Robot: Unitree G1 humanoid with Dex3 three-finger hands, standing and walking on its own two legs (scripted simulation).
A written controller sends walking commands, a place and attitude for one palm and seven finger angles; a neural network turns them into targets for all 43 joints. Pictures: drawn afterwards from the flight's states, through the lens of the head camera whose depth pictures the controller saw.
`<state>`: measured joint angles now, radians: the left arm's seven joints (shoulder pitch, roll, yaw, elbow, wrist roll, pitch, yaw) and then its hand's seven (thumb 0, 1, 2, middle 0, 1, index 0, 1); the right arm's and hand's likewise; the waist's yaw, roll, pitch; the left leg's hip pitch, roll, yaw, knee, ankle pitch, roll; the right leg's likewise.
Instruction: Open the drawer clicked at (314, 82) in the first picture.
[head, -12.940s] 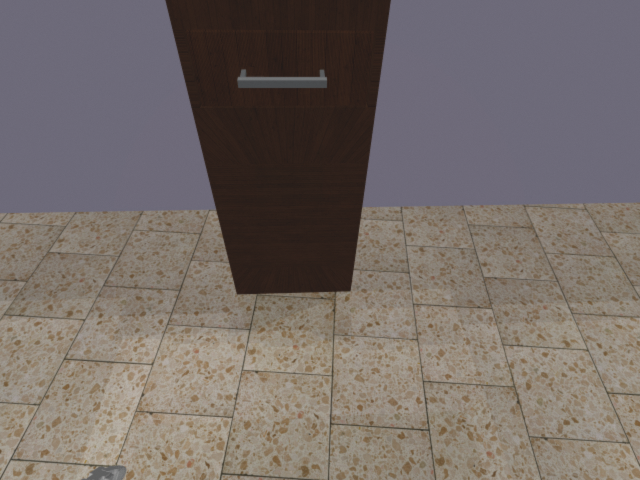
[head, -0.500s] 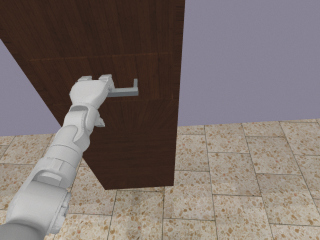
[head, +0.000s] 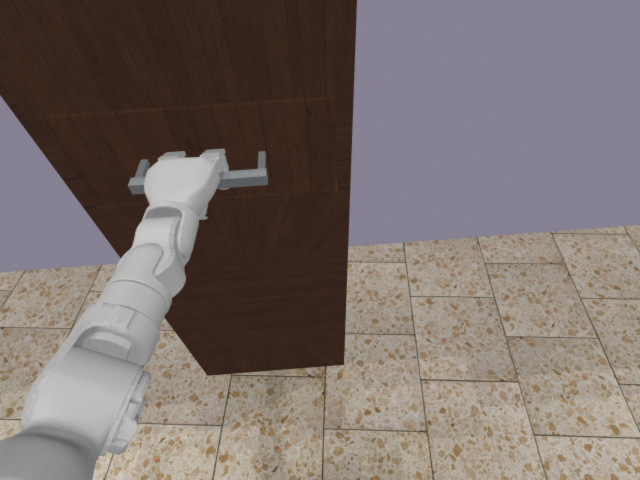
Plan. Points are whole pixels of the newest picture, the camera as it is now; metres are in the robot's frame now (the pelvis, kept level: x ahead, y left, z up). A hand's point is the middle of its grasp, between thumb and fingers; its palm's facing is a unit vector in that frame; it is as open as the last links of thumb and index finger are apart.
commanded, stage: pull the drawer open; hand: left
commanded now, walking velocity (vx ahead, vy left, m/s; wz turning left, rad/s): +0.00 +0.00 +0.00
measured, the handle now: (201, 172) +0.51 +0.16 +0.11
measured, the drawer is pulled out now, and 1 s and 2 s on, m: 0.00 0.01 0.05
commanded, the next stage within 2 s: none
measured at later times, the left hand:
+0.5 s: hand (196, 216) +0.45 +0.17 +0.09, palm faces +0.01 -0.06 -1.00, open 5.4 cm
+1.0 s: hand (194, 213) +0.45 +0.17 +0.08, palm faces -0.01 -0.06 -1.00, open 5.2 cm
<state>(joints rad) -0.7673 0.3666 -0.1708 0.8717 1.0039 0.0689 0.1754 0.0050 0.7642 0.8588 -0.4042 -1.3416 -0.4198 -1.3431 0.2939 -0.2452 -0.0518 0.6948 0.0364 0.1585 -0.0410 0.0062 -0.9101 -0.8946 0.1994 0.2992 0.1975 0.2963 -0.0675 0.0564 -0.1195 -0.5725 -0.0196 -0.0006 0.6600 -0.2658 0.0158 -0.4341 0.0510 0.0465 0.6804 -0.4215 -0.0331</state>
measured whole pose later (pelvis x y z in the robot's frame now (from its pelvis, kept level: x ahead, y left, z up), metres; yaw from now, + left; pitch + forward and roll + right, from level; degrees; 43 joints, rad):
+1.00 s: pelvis +0.01 -0.01 +0.00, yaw +0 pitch +10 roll +1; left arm -0.68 0.38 -0.15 0.75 0.99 0.06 0.15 0.01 0.79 0.85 -0.41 -1.34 -0.42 -1.35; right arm 0.27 -0.25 -0.06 0.69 0.04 0.18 -0.03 0.01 -0.91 -0.89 0.20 0.30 0.20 0.30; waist -0.05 0.06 -0.12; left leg -0.55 -0.02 0.00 0.65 -0.28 0.01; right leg -0.41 0.05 0.05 0.67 -0.43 -0.04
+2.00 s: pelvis +0.01 -0.01 +0.00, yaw +0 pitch +7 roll +1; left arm -0.42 0.38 -0.16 0.42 0.96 0.11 0.11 0.02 0.77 0.81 -0.36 -1.34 -0.40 -1.33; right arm 0.21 -0.25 -0.05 0.66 0.03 0.18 -0.03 0.01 -0.91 -0.89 0.20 0.30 0.20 0.30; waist 0.00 0.06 -0.11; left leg -0.47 -0.02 0.01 0.61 -0.27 0.00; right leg -0.34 0.05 0.05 0.65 -0.43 -0.05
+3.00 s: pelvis +0.00 -0.02 +0.01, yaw -1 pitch +3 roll +2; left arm -0.09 0.38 -0.16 0.08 0.93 0.12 0.08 0.03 0.75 0.82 -0.34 -1.35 -0.39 -1.29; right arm 0.14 -0.25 -0.01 0.66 0.02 0.14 -0.03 0.01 -0.91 -0.89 0.20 0.30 0.20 0.30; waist 0.03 0.07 -0.08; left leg -0.38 -0.01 0.01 0.57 -0.24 -0.01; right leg -0.27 0.05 0.05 0.63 -0.41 -0.05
